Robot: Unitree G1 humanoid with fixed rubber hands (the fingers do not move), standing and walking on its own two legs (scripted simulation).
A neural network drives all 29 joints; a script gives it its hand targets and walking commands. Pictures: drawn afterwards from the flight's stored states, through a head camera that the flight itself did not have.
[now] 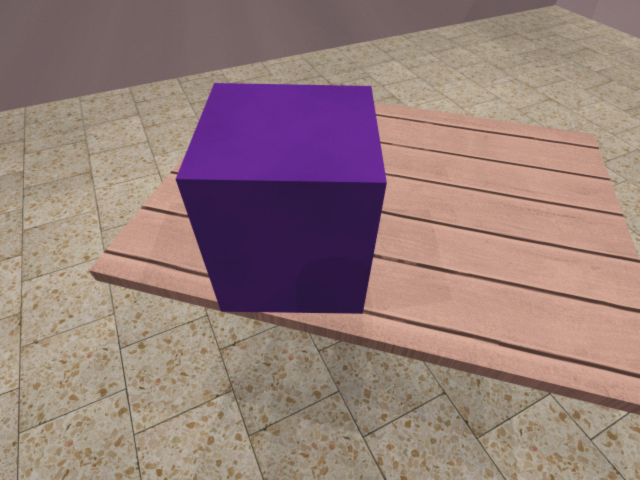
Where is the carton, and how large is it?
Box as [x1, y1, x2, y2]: [176, 83, 386, 313]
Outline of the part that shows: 214,83 177,174 176,181 221,311 362,313 386,183 371,87 347,85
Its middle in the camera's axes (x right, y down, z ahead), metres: -0.04 -0.05 +0.54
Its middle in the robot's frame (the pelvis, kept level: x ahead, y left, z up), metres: +0.46 +0.06 +0.10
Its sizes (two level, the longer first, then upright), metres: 0.210 0.200 0.250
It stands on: a table, 0.73 m high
